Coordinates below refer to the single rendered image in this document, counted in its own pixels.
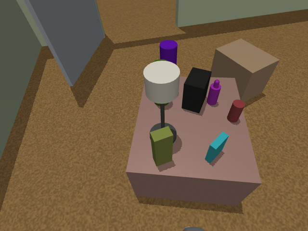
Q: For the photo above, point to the desk lamp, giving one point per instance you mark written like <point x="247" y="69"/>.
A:
<point x="161" y="79"/>

